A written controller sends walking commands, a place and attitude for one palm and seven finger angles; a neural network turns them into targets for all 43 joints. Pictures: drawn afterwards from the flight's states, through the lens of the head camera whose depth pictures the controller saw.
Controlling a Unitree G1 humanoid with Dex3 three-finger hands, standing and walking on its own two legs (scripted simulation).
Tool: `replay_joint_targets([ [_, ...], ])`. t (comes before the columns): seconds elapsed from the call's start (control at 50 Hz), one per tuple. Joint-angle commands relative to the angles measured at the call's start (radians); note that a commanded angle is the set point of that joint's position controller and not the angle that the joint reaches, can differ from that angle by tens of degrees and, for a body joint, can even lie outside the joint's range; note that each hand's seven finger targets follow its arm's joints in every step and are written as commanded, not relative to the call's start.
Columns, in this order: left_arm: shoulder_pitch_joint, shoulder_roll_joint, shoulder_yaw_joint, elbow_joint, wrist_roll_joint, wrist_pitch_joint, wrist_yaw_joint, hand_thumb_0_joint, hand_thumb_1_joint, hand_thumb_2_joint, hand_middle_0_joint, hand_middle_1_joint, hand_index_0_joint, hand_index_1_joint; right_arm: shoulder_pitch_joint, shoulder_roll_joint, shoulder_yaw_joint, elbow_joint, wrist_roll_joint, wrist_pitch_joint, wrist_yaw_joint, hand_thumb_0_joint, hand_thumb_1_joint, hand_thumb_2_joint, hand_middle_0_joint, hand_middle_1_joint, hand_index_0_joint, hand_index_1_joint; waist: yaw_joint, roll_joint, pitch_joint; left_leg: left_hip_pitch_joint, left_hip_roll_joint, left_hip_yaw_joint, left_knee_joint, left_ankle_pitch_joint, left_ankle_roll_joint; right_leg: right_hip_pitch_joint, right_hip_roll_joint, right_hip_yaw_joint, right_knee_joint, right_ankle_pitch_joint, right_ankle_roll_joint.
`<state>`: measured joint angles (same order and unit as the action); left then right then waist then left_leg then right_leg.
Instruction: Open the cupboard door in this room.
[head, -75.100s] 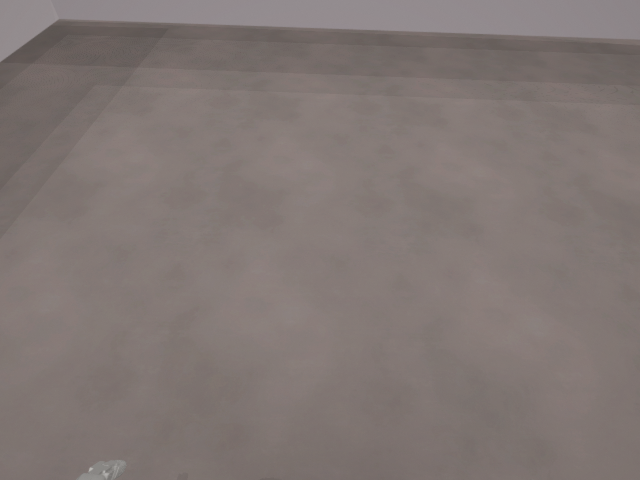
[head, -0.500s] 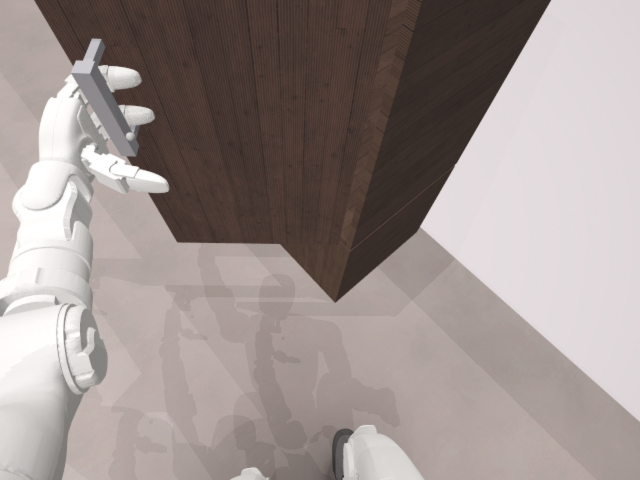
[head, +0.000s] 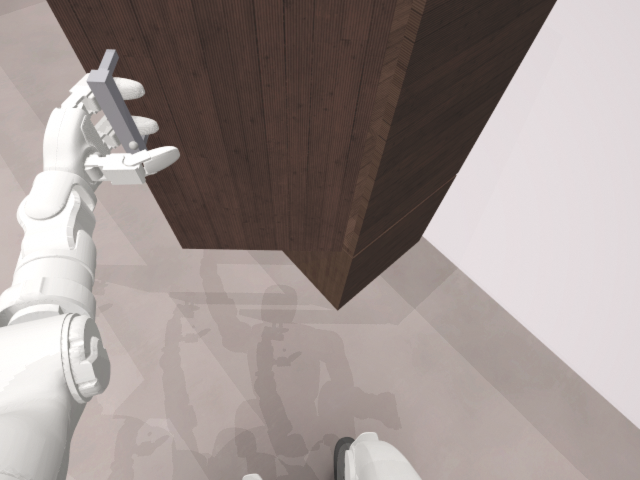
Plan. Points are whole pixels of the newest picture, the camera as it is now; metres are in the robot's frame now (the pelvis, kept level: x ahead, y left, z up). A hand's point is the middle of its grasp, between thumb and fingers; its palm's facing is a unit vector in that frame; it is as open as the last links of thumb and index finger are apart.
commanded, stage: close the thumb around the handle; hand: left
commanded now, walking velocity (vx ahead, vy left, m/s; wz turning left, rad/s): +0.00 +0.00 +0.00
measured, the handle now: (125, 109) +0.56 +0.21 +0.10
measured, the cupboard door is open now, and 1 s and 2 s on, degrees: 49 72 100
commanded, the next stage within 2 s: pull the door open along its arc in 0.34 s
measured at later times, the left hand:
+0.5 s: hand (135, 141) +0.50 +0.19 +0.10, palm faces -0.06 -1.00 -0.01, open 5.6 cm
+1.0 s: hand (151, 234) +0.37 +0.16 +0.10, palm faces -0.04 -1.00 +0.02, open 5.9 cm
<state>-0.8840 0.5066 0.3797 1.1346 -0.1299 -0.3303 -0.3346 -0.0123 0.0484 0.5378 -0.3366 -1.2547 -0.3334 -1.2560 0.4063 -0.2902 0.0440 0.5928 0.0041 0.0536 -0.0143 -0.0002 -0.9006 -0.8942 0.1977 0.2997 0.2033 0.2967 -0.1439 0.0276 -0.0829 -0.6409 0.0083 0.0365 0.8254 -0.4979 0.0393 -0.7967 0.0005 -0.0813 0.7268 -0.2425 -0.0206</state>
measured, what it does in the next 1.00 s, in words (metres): stands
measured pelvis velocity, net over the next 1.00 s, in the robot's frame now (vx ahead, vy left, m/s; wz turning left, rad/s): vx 0.01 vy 0.01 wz -0.03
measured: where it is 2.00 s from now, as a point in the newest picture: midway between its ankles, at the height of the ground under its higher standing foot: outside the picture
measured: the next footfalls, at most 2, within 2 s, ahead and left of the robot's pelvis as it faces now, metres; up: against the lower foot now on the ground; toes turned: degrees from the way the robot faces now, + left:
none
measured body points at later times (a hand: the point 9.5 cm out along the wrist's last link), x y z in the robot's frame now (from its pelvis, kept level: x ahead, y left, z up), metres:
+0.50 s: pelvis +0.00 +0.00 +0.00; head +0.12 +0.01 +0.43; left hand +0.50 +0.25 +0.10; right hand +0.00 -0.26 -0.11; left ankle -0.07 +0.09 -0.70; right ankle +0.05 -0.11 -0.70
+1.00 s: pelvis +0.01 +0.01 +0.01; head +0.07 -0.01 +0.46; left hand +0.37 +0.21 +0.10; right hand +0.13 -0.24 -0.09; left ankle -0.07 +0.09 -0.70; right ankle +0.05 -0.11 -0.70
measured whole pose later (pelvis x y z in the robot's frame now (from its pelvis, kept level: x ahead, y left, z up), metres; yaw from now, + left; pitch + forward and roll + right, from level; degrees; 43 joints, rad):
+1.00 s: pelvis +0.01 +0.01 +0.01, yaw -2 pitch +13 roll -1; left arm -0.19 0.21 0.22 0.33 -0.23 -0.22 -0.20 0.00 0.71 0.74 -0.36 -1.34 -0.35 -1.32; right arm 0.30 -0.26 0.01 0.50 0.03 0.02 0.03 0.00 -0.90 -0.89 0.20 0.30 0.20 0.30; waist -0.05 0.05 -0.13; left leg -0.45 0.00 0.07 0.69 -0.47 0.04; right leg -0.65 0.00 -0.04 0.65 -0.23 -0.01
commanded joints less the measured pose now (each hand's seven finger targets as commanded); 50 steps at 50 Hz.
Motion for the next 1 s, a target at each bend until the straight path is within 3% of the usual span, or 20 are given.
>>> replay_joint_targets([
  [0.0, -0.433, 0.274, 0.04, -0.232, -0.012, -0.078, -0.009, 0.0, 0.564, 0.756, -0.376, -1.314, -0.376, -1.314, 0.153, -0.166, -0.064, -0.055, -0.003, -0.019, -0.013, 0.0, -0.9, -0.9, 0.2, 0.3, 0.2, 0.3, -0.003, 0.11, -0.463, 0.052, -0.002, -0.06, -0.104, 0.52, -0.036, 0.447, 0.016, 0.067, 0.014, 0.377, -0.016],
  [0.06, -0.421, 0.267, 0.038, -0.184, -0.016, -0.069, -0.012, 0.0, 0.732, 0.828, -0.388, -1.332, -0.388, -1.332, 0.148, -0.171, -0.061, -0.058, -0.001, -0.02, -0.014, 0.0, -0.9, -0.9, 0.2, 0.3, 0.2, 0.3, -0.012, 0.04, -0.408, -0.003, -0.004, -0.054, -0.113, 0.427, -0.026, 0.449, 0.017, 0.067, 0.004, 0.337, -0.012],
  [0.12, -0.446, 0.301, 0.052, -0.177, -0.007, -0.07, -0.014, 0.0, 0.9, 0.9, -0.4, -1.35, -0.4, -1.35, 0.15, -0.172, -0.057, -0.056, -0.001, -0.02, -0.018, 0.0, -0.9, -0.9, 0.2, 0.3, 0.2, 0.3, -0.012, 0.067, -0.42, -0.009, -0.006, -0.058, -0.109, 0.427, -0.027, 0.448, 0.014, 0.07, 0.012, 0.335, -0.013],
  [0.14, -0.443, 0.303, 0.054, -0.172, -0.006, -0.067, -0.014, 0.0, 0.9, 0.9, -0.4, -1.35, -0.4, -1.35, 0.154, -0.174, -0.058, -0.056, -0.001, -0.021, -0.018, 0.0, -0.9, -0.9, 0.2, 0.3, 0.2, 0.3, -0.015, 0.04, -0.417, -0.017, -0.005, -0.059, -0.108, 0.424, -0.025, 0.448, 0.015, 0.069, 0.011, 0.334, -0.012],
  [0.18, -0.464, 0.303, 0.049, -0.189, -0.007, -0.074, -0.017, 0.0, 0.9, 0.9, -0.4, -1.35, -0.4, -1.35, 0.152, -0.174, -0.056, -0.065, 0.0, -0.023, -0.021, 0.0, -0.9, -0.9, 0.2, 0.3, 0.2, 0.3, -0.014, 0.087, -0.421, -0.001, -0.007, -0.064, -0.106, 0.441, -0.03, 0.435, 0.015, 0.067, 0.017, 0.328, -0.017],
  [0.2, -0.483, 0.289, 0.04, -0.209, -0.011, -0.077, -0.018, 0.0, 0.9, 0.9, -0.4, -1.35, -0.4, -1.35, 0.156, -0.173, -0.059, -0.058, -0.003, -0.024, -0.019, 0.0, -0.9, -0.9, 0.2, 0.3, 0.2, 0.3, -0.019, 0.084, -0.458, 0.031, -0.003, -0.068, -0.102, 0.462, -0.033, 0.428, 0.017, 0.066, 0.016, 0.336, -0.013],
  [0.28, -0.484, 0.268, 0.035, -0.178, -0.025, -0.069, -0.019, 0.0, 0.9, 0.9, -0.4, -1.35, -0.4, -1.35, 0.165, -0.175, -0.059, -0.053, -0.002, -0.025, -0.022, 0.0, -0.9, -0.9, 0.2, 0.3, 0.2, 0.3, -0.027, 0.076, -0.442, 0.039, 0.0, -0.078, -0.095, 0.494, -0.037, 0.399, 0.02, 0.057, 0.017, 0.334, -0.015],
  [0.34, -0.501, 0.276, 0.027, -0.163, -0.002, -0.056, -0.006, 0.0, 0.9, 0.9, -0.4, -1.35, -0.4, -1.35, 0.168, -0.173, -0.057, -0.045, -0.005, -0.023, -0.02, 0.0, -0.9, -0.9, 0.2, 0.3, 0.2, 0.3, -0.036, 0.079, -0.419, 0.012, -0.002, -0.072, -0.096, 0.455, -0.035, 0.386, 0.017, 0.061, 0.013, 0.317, -0.009],
  [0.38, -0.492, 0.318, 0.061, -0.175, 0.005, -0.064, 0.003, 0.0, 0.9, 0.9, -0.4, -1.35, -0.4, -1.35, 0.18, -0.177, -0.06, -0.049, -0.007, -0.022, -0.02, 0.0, -0.9, -0.9, 0.2, 0.3, 0.2, 0.3, -0.024, 0.074, -0.442, 0.018, -0.002, -0.078, -0.093, 0.49, -0.036, 0.406, 0.018, 0.06, 0.02, 0.336, -0.014],
  [0.4, -0.489, 0.305, 0.052, -0.195, 0.008, -0.066, 0.0, 0.0, 0.9, 0.9, -0.4, -1.35, -0.4, -1.35, 0.182, -0.174, -0.062, -0.05, -0.01, -0.022, -0.017, 0.0, -0.9, -0.9, 0.2, 0.3, 0.2, 0.3, -0.019, 0.112, -0.493, 0.046, -0.001, -0.074, -0.087, 0.518, -0.039, 0.41, 0.017, 0.066, 0.023, 0.353, -0.012],
  [0.42, -0.457, 0.292, 0.047, -0.179, 0.007, -0.062, -0.003, 0.0, 0.9, 0.9, -0.4, -1.35, -0.4, -1.35, 0.18, -0.17, -0.061, -0.05, -0.009, -0.021, -0.015, 0.0, -0.9, -0.9, 0.2, 0.3, 0.2, 0.3, -0.013, 0.113, -0.483, 0.045, 0.001, -0.075, -0.087, 0.532, -0.045, 0.408, 0.017, 0.061, 0.023, 0.355, -0.014],
  [0.44, -0.498, 0.23, -0.004, -0.205, -0.002, -0.062, -0.005, 0.0, 0.9, 0.9, -0.4, -1.35, -0.4, -1.35, 0.177, -0.168, -0.062, -0.049, -0.008, -0.022, -0.012, 0.0, -0.9, -0.9, 0.2, 0.3, 0.2, 0.3, -0.037, 0.095, -0.469, 0.067, 0.006, -0.081, -0.088, 0.533, -0.046, 0.38, 0.021, 0.054, 0.019, 0.346, -0.01],
  [0.5, -0.433, 0.262, 0.043, -0.227, -0.015, -0.07, -0.002, 0.0, 0.9, 0.9, -0.4, -1.35, -0.4, -1.35, 0.183, -0.173, -0.069, -0.055, -0.01, -0.021, -0.008, 0.0, -0.9, -0.9, 0.2, 0.3, 0.2, 0.3, -0.005, 0.091, -0.509, 0.083, 0.008, -0.083, -0.089, 0.587, -0.049, 0.415, 0.022, 0.055, 0.021, 0.376, -0.014],
  [0.58, -0.299, 0.226, 0.03, -0.285, -0.036, -0.066, -0.01, 0.0, 0.9, 0.9, -0.4, -1.35, -0.4, -1.35, 0.158, -0.166, -0.072, -0.081, -0.002, -0.016, -0.001, 0.0, -0.9, -0.9, 0.2, 0.3, 0.2, 0.3, 0.023, 0.081, -0.5, 0.064, 0.007, -0.068, -0.104, 0.608, -0.043, 0.47, 0.022, 0.058, 0.018, 0.414, -0.021],
  [0.7, -0.027, 0.193, 0.042, -0.453, -0.08, -0.035, -0.009, 0.0, 0.9, 0.9, -0.4, -1.35, -0.4, -1.35, 0.101, -0.149, -0.078, -0.129, 0.013, -0.019, 0.011, 0.0, -0.9, -0.9, 0.2, 0.3, 0.2, 0.3, 0.092, 0.039, -0.481, 0.008, 0.008, -0.043, -0.153, 0.628, -0.03, 0.592, 0.003, 0.077, 0.011, 0.486, -0.027],
  [0.8, 0.265, 0.106, 0.015, -0.684, -0.112, -0.001, 0.008, 0.0, 0.9, 0.9, -0.4, -1.35, -0.4, -1.35, 0.033, -0.122, -0.081, -0.176, 0.021, -0.046, 0.023, 0.0, -0.9, -0.9, 0.2, 0.3, 0.2, 0.3, 0.14, 0.038, -0.458, 0.012, 0.009, -0.031, -0.19, 0.682, -0.031, 0.669, -0.016, 0.085, 0.005, 0.543, -0.031],
  [0.84, 0.413, 0.072, 0.016, -0.778, -0.131, 0.018, 0.02, 0.0, 0.9, 0.9, -0.4, -1.35, -0.4, -1.35, -0.002, -0.114, -0.079, -0.195, 0.024, -0.059, 0.029, 0.0, -0.9, -0.9, 0.2, 0.3, 0.2, 0.3, 0.156, -0.018, -0.439, -0.004, 0.006, -0.026, -0.207, 0.657, -0.029, 0.714, -0.021, 0.087, -0.001, 0.556, -0.031],
  [0.86, 0.471, 0.054, 0.034, -0.823, -0.145, 0.026, 0.041, 0.0, 0.9, 0.9, -0.4, -1.35, -0.4, -1.35, -0.03, -0.108, -0.077, -0.206, 0.029, -0.064, 0.031, 0.0, -0.9, -0.9, 0.2, 0.3, 0.2, 0.3, 0.168, -0.037, -0.412, -0.004, 0.002, -0.023, -0.215, 0.625, -0.031, 0.717, -0.019, 0.081, -0.011, 0.543, -0.029],
  [0.9, 0.552, -0.002, 0.055, -0.937, -0.159, 0.038, 0.134, 0.0, 0.9, 0.9, -0.4, -1.35, -0.4, -1.35, -0.086, -0.083, -0.074, -0.217, 0.032, -0.074, 0.035, 0.0, -0.9, -0.9, 0.2, 0.3, 0.2, 0.3, 0.194, 0.016, -0.38, 0.044, -0.006, -0.019, -0.224, 0.625, -0.051, 0.692, -0.014, 0.067, -0.028, 0.508, -0.029],
  [0.98, 0.744, -0.13, 0.009, -1.153, -0.115, 0.052, 0.342, 0.0, 0.9, 0.9, -0.4, -1.35, -0.4, -1.35, -0.171, -0.05, -0.073, -0.227, 0.024, -0.081, 0.046, 0.0, -0.9, -0.9, 0.2, 0.3, 0.2, 0.3, 0.22, -0.028, -0.328, 0.092, -0.01, -0.017, -0.246, 0.577, -0.069, 0.687, -0.014, 0.047, -0.053, 0.45, -0.028],
])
